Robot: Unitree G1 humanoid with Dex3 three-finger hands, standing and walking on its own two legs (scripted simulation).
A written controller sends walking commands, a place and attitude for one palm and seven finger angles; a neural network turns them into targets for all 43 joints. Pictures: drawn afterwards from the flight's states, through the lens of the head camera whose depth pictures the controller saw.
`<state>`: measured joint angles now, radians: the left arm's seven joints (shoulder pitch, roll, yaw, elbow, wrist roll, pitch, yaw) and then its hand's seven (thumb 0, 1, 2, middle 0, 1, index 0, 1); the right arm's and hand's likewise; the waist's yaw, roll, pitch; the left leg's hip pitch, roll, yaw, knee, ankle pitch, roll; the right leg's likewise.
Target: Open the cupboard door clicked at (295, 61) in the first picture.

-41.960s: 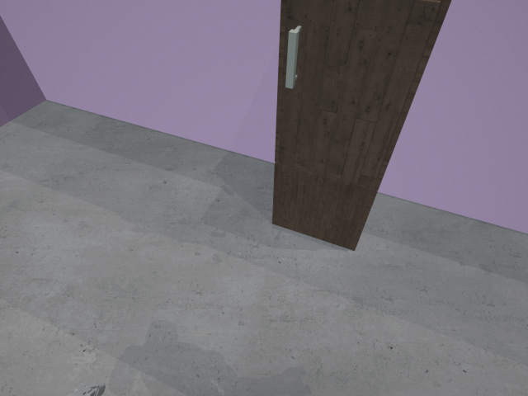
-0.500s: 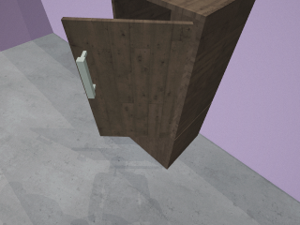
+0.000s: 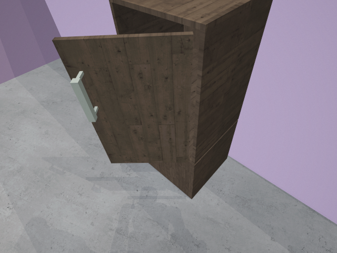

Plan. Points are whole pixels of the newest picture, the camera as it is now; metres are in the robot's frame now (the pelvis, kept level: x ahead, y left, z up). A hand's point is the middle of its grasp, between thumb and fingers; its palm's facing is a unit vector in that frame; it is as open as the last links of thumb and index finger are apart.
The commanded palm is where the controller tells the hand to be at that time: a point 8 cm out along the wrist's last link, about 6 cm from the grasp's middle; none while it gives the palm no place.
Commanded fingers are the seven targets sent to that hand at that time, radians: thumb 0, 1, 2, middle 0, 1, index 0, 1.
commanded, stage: come to a stop and stand still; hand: left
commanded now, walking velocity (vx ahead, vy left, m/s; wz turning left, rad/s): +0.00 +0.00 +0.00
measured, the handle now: (87, 97) +0.53 +0.28 +0.08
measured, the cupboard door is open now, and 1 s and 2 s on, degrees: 42 42 42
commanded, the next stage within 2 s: look again from close up in 0.28 s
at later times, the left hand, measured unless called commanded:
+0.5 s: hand out of the picture +0.01 +0.17 -0.17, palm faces +0.01 -0.98 -0.21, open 7.4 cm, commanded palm none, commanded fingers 0.00 0.90 0.90 -0.20 -0.30 -0.20 -0.30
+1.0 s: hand out of the picture +0.01 +0.19 -0.17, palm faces +0.00 -0.98 -0.21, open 7.4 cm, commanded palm none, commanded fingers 0.00 0.90 0.90 -0.20 -0.30 -0.20 -0.30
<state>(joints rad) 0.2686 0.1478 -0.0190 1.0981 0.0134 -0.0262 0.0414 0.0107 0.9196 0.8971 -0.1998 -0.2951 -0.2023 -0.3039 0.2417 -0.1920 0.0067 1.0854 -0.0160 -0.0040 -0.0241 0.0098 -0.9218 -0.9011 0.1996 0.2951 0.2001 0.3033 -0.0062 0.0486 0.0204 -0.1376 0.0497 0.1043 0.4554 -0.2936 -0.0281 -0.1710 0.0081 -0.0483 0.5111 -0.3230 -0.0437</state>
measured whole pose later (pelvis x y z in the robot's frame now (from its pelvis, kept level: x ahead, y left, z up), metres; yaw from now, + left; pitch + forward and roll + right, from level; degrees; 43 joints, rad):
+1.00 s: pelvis +0.00 +0.01 +0.00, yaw -1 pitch -1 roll +1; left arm 0.26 0.17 0.00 1.12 0.02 -0.01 0.03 0.01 0.90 0.90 -0.20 -0.29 -0.20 -0.30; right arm 0.26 -0.15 0.01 1.15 -0.01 -0.02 -0.03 0.01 -0.91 -0.90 0.20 0.30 0.20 0.30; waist 0.01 -0.01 0.03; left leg -0.12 0.04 0.12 0.41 -0.27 -0.01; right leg -0.16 0.00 -0.03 0.46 -0.28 -0.03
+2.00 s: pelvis -0.01 +0.08 +0.00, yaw -2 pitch -1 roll +0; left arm 0.24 0.18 -0.01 1.09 0.02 0.01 0.04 0.01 0.90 0.90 -0.20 -0.29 -0.20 -0.30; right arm 0.24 -0.16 0.01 1.10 -0.01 -0.02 -0.03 0.01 -0.91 -0.90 0.20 0.30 0.20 0.30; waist 0.01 -0.02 0.07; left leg -0.16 -0.05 0.12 0.45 -0.29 0.08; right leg -0.19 -0.08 0.03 0.48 -0.28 0.07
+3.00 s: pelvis -0.01 +0.03 +0.01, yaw -2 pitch -1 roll +0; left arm 0.24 0.18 -0.01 1.11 0.02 -0.01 0.03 0.01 0.90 0.90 -0.20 -0.30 -0.20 -0.30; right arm 0.21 -0.17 0.00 1.15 -0.01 -0.01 -0.02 0.01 -0.91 -0.90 0.20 0.30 0.20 0.30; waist 0.01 -0.02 0.04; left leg -0.14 0.02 0.09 0.41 -0.25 0.00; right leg -0.16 -0.01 0.00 0.44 -0.26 0.00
